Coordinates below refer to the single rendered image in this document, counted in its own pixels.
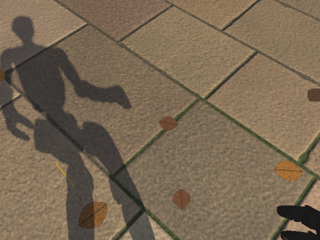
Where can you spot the right robot hand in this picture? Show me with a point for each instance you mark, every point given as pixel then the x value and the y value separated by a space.
pixel 307 215

